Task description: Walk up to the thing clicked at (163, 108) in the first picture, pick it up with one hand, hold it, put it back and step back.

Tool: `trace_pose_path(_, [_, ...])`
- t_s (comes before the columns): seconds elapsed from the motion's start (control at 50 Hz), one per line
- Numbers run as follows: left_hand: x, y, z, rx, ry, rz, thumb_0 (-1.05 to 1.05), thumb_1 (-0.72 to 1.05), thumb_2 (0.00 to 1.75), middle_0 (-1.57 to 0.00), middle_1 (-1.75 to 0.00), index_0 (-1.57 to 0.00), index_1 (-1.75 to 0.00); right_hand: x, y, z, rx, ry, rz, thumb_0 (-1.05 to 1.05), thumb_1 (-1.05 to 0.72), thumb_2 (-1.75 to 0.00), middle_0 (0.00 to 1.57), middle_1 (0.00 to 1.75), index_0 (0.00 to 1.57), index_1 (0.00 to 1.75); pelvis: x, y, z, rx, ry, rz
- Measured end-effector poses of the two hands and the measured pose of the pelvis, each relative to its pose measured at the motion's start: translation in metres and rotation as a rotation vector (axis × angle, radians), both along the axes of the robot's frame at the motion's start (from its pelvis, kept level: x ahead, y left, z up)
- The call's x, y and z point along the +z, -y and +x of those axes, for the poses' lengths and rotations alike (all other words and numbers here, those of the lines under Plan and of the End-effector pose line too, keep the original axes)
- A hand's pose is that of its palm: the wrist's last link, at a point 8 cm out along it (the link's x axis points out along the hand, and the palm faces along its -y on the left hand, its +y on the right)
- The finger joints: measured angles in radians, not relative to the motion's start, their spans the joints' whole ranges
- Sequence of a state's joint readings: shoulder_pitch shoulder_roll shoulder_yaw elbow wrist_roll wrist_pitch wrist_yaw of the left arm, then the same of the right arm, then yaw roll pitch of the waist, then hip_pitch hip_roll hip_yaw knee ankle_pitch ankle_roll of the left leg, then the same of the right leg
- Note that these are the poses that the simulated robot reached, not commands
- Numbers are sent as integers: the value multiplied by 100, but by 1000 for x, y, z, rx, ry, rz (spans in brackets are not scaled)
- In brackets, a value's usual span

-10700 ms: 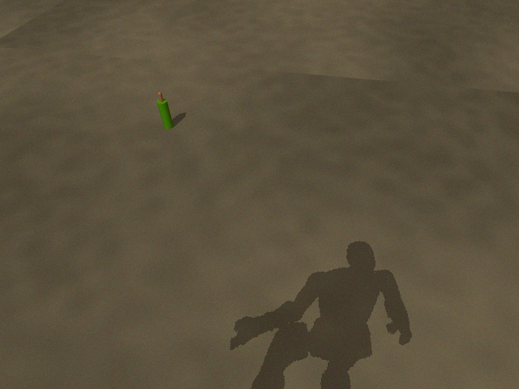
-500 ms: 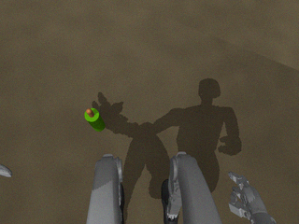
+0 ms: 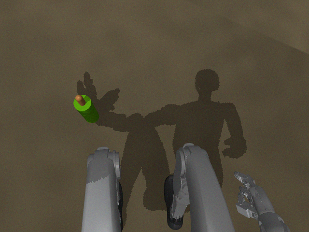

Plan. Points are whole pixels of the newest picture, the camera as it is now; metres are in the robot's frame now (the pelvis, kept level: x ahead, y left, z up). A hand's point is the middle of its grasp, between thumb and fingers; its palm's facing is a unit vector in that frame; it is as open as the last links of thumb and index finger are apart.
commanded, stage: go down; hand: left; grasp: from the side
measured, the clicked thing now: (86, 108) +0.48 +0.23 -0.32
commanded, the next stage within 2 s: none
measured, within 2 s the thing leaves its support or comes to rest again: neither
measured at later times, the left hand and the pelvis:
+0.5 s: hand out of the picture +0.38 +0.40 -0.03, palm faces +0.14 -0.99 -0.09, open 17.7 cm; pelvis -0.01 +0.00 -0.03, yaw -1 degrees
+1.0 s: hand out of the picture +0.39 +0.42 -0.04, palm faces +0.14 -0.99 -0.09, open 17.6 cm; pelvis -0.01 +0.01 -0.05, yaw -2 degrees
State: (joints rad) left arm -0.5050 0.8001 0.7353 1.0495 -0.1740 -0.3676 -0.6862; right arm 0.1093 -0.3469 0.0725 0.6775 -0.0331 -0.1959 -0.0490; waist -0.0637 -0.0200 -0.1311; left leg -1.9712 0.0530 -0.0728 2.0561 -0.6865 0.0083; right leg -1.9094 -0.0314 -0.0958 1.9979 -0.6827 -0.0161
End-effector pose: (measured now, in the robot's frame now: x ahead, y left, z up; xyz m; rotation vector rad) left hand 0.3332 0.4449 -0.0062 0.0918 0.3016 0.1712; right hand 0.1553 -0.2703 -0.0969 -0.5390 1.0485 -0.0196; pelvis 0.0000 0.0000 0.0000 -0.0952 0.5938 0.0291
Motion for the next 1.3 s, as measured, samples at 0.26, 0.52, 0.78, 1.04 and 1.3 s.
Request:
trace_pose_path(0.26, [-8, -5, 12, -10, 41, -5, -1, -59, 4, -7, -4, -5, -5, -17, 2, -14, -11, -14, -13, 1, -92, -91, 20, 30, 20, 30, -21, 0, -4, -5, 7, -8])
trace_pose_path(0.52, [-18, -9, 18, -22, 65, -12, -1, -59, 4, -6, -4, -5, -5, -27, 4, -25, -3, -36, -30, 1, -92, -90, 20, 30, 21, 30, -35, -2, -9, -6, 17, -13])
trace_pose_path(0.78, [-18, -16, 25, -17, 93, -8, -1, -57, 5, -7, -4, -5, -5, -32, 4, -33, -8, -47, -38, 1, -92, -90, 20, 30, 20, 30, -44, -3, -11, -9, 23, -20])
trace_pose_path(1.04, [-26, -21, 32, -30, 121, -14, -1, -56, 6, -6, -4, -4, -5, -36, 2, -34, 8, -69, -48, 1, -91, -90, 20, 30, 21, 30, -50, -5, -10, -8, 21, -29])
trace_pose_path(1.3, [-27, -20, 38, -31, 150, -19, -1, -55, 6, -7, -3, -4, -4, -44, 4, -36, 11, -77, -47, 1, -91, -90, 20, 30, 20, 30, -58, -4, -12, -13, 31, -32])
